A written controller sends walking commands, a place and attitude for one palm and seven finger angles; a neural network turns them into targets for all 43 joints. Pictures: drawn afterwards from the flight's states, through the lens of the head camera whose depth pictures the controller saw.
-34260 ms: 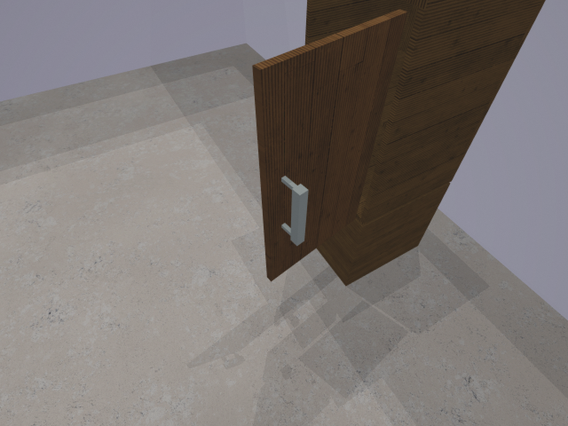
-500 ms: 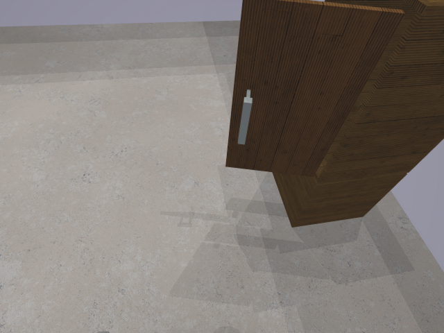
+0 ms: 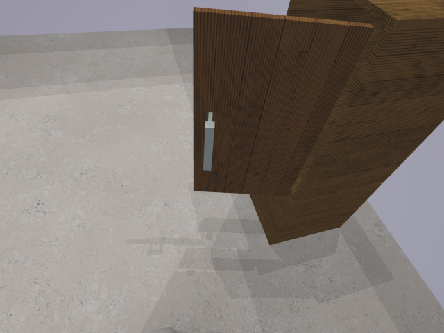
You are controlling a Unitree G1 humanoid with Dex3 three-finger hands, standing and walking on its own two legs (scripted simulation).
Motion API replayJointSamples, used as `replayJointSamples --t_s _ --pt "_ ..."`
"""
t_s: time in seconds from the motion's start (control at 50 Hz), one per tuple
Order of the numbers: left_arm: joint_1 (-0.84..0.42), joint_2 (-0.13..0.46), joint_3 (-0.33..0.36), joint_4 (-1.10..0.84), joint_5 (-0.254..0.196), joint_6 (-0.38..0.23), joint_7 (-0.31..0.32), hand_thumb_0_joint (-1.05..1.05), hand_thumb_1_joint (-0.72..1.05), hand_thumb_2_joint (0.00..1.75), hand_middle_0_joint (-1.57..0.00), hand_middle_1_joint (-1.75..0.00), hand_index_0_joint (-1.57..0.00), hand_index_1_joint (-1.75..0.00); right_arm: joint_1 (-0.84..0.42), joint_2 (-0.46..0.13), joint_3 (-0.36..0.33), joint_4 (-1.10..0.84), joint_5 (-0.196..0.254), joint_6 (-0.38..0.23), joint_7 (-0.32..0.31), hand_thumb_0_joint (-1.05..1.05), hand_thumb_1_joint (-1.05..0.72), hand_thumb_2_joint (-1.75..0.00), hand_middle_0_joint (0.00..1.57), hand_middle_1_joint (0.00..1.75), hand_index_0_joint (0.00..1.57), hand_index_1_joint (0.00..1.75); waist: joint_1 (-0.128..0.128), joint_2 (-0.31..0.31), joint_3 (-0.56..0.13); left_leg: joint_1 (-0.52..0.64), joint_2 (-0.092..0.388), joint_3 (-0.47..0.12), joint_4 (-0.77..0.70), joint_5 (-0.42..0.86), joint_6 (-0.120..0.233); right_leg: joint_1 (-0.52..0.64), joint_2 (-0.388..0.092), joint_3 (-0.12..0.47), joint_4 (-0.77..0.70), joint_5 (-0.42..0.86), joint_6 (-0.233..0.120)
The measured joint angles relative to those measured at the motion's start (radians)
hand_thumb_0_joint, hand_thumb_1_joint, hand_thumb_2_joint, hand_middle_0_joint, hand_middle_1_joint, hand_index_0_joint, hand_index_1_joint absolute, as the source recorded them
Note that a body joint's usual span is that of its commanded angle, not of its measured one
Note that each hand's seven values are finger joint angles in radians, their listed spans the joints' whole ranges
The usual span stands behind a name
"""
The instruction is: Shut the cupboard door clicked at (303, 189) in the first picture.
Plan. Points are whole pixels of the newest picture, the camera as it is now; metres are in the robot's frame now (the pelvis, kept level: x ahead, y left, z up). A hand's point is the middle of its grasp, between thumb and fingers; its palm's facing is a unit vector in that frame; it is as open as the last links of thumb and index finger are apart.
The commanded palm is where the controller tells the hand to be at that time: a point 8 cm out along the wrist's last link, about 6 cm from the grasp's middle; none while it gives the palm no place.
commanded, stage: take the last steps up to it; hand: left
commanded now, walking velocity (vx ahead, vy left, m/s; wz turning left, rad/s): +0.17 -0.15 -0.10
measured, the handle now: (208, 142) +0.57 +0.07 -0.05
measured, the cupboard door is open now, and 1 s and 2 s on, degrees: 74 74 74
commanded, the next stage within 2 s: come to a stop and stand still in 0.10 s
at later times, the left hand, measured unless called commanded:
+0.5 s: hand (182, 289) +0.22 +0.09 -0.14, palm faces -0.04 -0.97 -0.22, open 7.4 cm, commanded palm none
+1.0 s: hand out of the picture +0.10 +0.16 -0.16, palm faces +0.05 -0.97 -0.24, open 7.4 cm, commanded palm none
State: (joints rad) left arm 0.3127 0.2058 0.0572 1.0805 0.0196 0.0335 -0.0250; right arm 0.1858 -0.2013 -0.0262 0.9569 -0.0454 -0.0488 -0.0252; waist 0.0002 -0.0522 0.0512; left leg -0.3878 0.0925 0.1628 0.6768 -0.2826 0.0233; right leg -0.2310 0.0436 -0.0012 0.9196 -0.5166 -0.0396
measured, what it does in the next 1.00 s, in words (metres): walks ahead: right foot, then left foot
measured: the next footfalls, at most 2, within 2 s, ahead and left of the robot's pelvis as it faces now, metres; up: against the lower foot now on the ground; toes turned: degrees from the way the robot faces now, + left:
right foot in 0.32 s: +0.19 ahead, -0.22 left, +0.00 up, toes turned -7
left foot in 0.70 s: +0.14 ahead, +0.05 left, +0.00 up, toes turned +2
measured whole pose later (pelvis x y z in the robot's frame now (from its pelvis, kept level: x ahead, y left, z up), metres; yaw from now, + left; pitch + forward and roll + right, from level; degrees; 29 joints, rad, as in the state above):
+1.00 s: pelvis +0.09 -0.04 +0.02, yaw -1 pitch +0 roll +0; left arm 0.27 0.23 0.04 1.05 0.01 0.05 0.03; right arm 0.18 -0.15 -0.01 1.00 -0.01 0.00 -0.03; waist 0.03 -0.03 0.04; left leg -0.23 -0.03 0.07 0.45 -0.23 0.05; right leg -0.20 -0.02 0.01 0.59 -0.34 0.02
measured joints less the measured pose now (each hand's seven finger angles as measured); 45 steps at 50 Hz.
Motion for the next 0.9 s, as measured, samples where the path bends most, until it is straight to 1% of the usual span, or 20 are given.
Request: replayJointSamples --t_s 0.04,0.06,0.1,0.14,0.22,0.28,0.32,0.36,0.4,0.46,0.54,0.58,0.62,0.68,0.7,0.72,0.76,0.8,0.84,0.9 --pt "-0.025 0.01 0.007 -0.002 0.007 0.011 -0.007 0.01 0.91 0.9 -0.2 -0.3 -0.2 -0.3 0.015 0.009 0.006 -0.003 0.001 -0.003 -0.008 0.0 -0.91 -0.9 0.2 0.3 0.2 0.3 -0.005 -0.003 0.001 0.04 0.007 0.012 -0.03 -0.023 -0.002 -0.11 -0.016 -0.008 0.198 0.047 0.011" --pt "-0.042 0.014 0.01 -0.01 0.01 0.014 -0.011 0.01 0.91 0.9 -0.2 -0.3 -0.2 -0.3 0.025 0.012 0.008 0.001 0.001 -0.005 -0.012 0.0 -0.91 -0.9 0.2 0.3 0.2 0.3 -0.007 0.0 0.004 0.064 0.011 0.014 -0.059 -0.014 -0.013 -0.153 -0.028 -0.013 0.244 0.079 0.018" --pt "-0.078 0.022 0.017 -0.034 0.011 0.015 -0.016 0.01 0.91 0.9 -0.2 -0.3 -0.19 -0.3 0.049 0.018 0.011 0.018 0.001 -0.005 -0.014 0.0 -0.91 -0.9 0.2 0.3 0.2 0.3 -0.005 0.008 0.009 0.112 0.019 0.017 -0.122 0.004 -0.023 -0.223 -0.056 -0.015 0.254 0.135 0.033" --pt "-0.108 0.026 0.02 -0.061 0.009 0.013 -0.019 0.01 0.91 0.9 -0.2 -0.29 -0.19 -0.3 0.075 0.02 0.011 0.038 0.002 0.0 -0.01 0.0 -0.91 -0.9 0.2 0.3 0.2 0.3 -0.004 0.022 0.009 0.155 0.031 0.021 -0.178 0.018 -0.032 -0.266 -0.083 -0.019 0.185 0.176 0.045" --pt "-0.16 0.031 0.019 -0.099 0.007 0.008 -0.021 0.01 0.91 0.9 -0.19 -0.29 -0.19 -0.3 0.119 0.02 0.0 0.071 0.002 0.019 0.003 0.0 -0.9 -0.9 0.2 0.3 0.2 0.3 -0.023 0.048 0.011 0.213 0.058 0.021 -0.235 0.017 -0.065 -0.279 -0.121 -0.034 -0.043 0.243 0.059" --pt "-0.188 0.032 0.013 -0.115 0.007 -0.006 -0.016 0.01 0.91 0.9 -0.19 -0.29 -0.19 -0.3 0.143 0.015 -0.01 0.09 0.006 0.037 0.009 0.0 -0.9 -0.9 0.2 0.3 0.2 0.3 -0.041 0.064 0.02 0.23 0.081 0.013 -0.202 -0.022 -0.098 -0.223 -0.12 -0.053 -0.225 0.309 0.062" --pt "-0.189 0.041 0.003 -0.126 0.007 -0.03 -0.006 0.01 0.91 0.9 -0.19 -0.29 -0.19 -0.3 0.167 0.017 -0.014 0.099 0.014 0.048 0.013 0.0 -0.9 -0.9 0.2 0.3 0.2 0.3 -0.044 0.043 0.013 0.22 0.076 0.011 -0.127 -0.078 -0.113 -0.154 -0.13 -0.051 -0.352 0.411 0.056" --pt "-0.204 0.011 -0.008 -0.112 0.006 -0.049 0.014 0.01 0.91 0.9 -0.19 -0.29 -0.19 -0.3 0.151 -0.009 -0.02 0.11 0.027 0.07 0.011 0.0 -0.9 -0.9 0.2 0.3 0.2 0.3 -0.041 0.081 0.025 0.173 0.065 -0.057 0.007 -0.216 -0.093 -0.155 -0.115 -0.063 -0.304 0.293 0.052" --pt "-0.215 -0.022 -0.025 -0.103 0.006 -0.052 0.026 0.01 0.91 0.9 -0.19 -0.29 -0.19 -0.3 0.118 -0.029 -0.025 0.109 0.036 0.089 0.002 0.0 -0.91 -0.9 0.2 0.3 0.2 0.3 -0.046 0.105 0.043 0.117 0.02 -0.107 0.143 -0.296 -0.083 -0.146 -0.11 -0.067 -0.296 0.262 0.05" --pt "-0.226 -0.054 -0.035 -0.103 0.005 -0.04 0.04 0.01 0.91 0.9 -0.2 -0.3 -0.2 -0.3 0.071 -0.038 -0.027 0.092 0.041 0.097 -0.001 0.0 -0.91 -0.9 0.2 0.3 0.2 0.3 -0.037 0.096 0.061 0.031 -0.051 -0.123 0.318 -0.294 -0.084 -0.117 -0.12 -0.066 -0.338 0.287 0.05" --pt "-0.218 -0.07 -0.032 -0.11 0.006 -0.025 0.05 0.01 0.9 0.9 -0.2 -0.3 -0.2 -0.3 0.012 -0.04 -0.031 0.052 0.035 0.112 0.01 0.0 -0.91 -0.9 0.2 0.3 0.2 0.3 -0.016 0.075 0.055 -0.053 -0.097 -0.124 0.393 -0.218 -0.091 -0.096 -0.129 -0.075 -0.398 0.318 0.05" --pt "-0.209 -0.063 -0.025 -0.114 0.009 -0.021 0.054 0.01 0.91 0.9 -0.2 -0.3 -0.2 -0.3 -0.011 -0.035 -0.033 0.029 0.033 0.112 0.015 0.0 -0.91 -0.9 0.2 0.3 0.2 0.3 -0.006 0.062 0.047 -0.06 -0.1 -0.125 0.351 -0.195 -0.09 -0.095 -0.131 -0.081 -0.414 0.329 0.054" --pt "-0.198 -0.047 -0.017 -0.116 0.014 -0.016 0.054 0.01 0.91 0.9 -0.2 -0.3 -0.2 -0.3 -0.03 -0.027 -0.031 0.008 0.033 0.106 0.019 0.0 -0.91 -0.9 0.2 0.3 0.2 0.3 0.004 0.046 0.038 -0.037 -0.096 -0.128 0.259 -0.18 -0.086 -0.099 -0.134 -0.084 -0.417 0.334 0.06" --pt "-0.173 -0.016 -0.007 -0.112 0.013 -0.008 0.052 0.01 0.91 0.9 -0.2 -0.3 -0.2 -0.3 -0.039 -0.014 -0.023 -0.017 0.033 0.085 0.022 0.0 -0.91 -0.9 0.2 0.3 0.2 0.3 0.015 0.021 0.02 0.059 -0.083 -0.126 0.011 -0.064 -0.076 -0.118 -0.139 -0.083 -0.379 0.32 0.077" --pt "-0.16 -0.01 -0.004 -0.112 0.009 -0.001 0.051 0.01 0.91 0.9 -0.2 -0.3 -0.2 -0.3 -0.032 -0.016 -0.02 -0.027 0.031 0.075 0.023 0.0 -0.91 -0.9 0.2 0.3 0.2 0.3 0.015 0.029 0.007 0.091 -0.072 -0.133 -0.067 -0.03 -0.052 -0.134 -0.133 -0.089 -0.349 0.305 0.08" --pt "-0.156 0.001 -0.001 -0.106 0.004 0.008 0.051 0.01 0.91 0.9 -0.2 -0.3 -0.2 -0.3 -0.032 -0.008 -0.018 -0.027 0.026 0.071 0.022 0.0 -0.91 -0.9 0.2 0.3 0.2 0.3 0.015 0.018 0.006 0.089 -0.079 -0.132 -0.062 -0.04 -0.023 -0.148 -0.134 -0.078 -0.307 0.244 0.08" --pt "-0.144 0.023 0.006 -0.098 0.002 0.029 0.053 0.01 0.91 0.9 -0.2 -0.3 -0.2 -0.3 -0.03 0.014 -0.005 -0.026 0.017 0.072 0.015 0.0 -0.91 -0.9 0.2 0.3 0.2 0.3 0.023 -0.004 0.009 0.096 -0.088 -0.124 -0.059 -0.05 0.01 -0.174 -0.107 -0.022 -0.188 0.108 0.068" --pt "-0.13 0.036 0.009 -0.088 0.002 0.039 0.052 0.01 0.91 0.9 -0.2 -0.3 -0.2 -0.3 -0.023 0.029 0.009 -0.023 0.014 0.072 0.005 0.0 -0.91 -0.9 0.2 0.3 0.2 0.3 0.028 -0.008 0.008 0.114 -0.091 -0.125 -0.097 -0.029 0.019 -0.193 -0.073 0.016 -0.061 0.069 0.062" --pt "-0.113 0.042 0.009 -0.077 0.0 0.037 0.05 0.01 0.91 0.9 -0.2 -0.3 -0.2 -0.3 -0.017 0.04 0.019 -0.014 0.016 0.069 -0.001 0.0 -0.91 -0.9 0.2 0.3 0.2 0.3 0.035 -0.005 0.007 0.134 -0.095 -0.123 -0.146 0.001 0.021 -0.187 -0.054 0.03 0.006 0.074 0.063" --pt "-0.082 0.042 0.002 -0.061 -0.003 0.03 0.05 0.01 0.91 0.9 -0.2 -0.3 -0.19 -0.3 -0.012 0.051 0.026 0.006 0.022 0.064 -0.004 0.0 -0.91 -0.9 0.2 0.3 0.2 0.3 0.041 0.005 0.002 0.156 -0.103 -0.117 -0.201 0.033 0.028 -0.128 -0.052 0.022 -0.045 0.073 0.067"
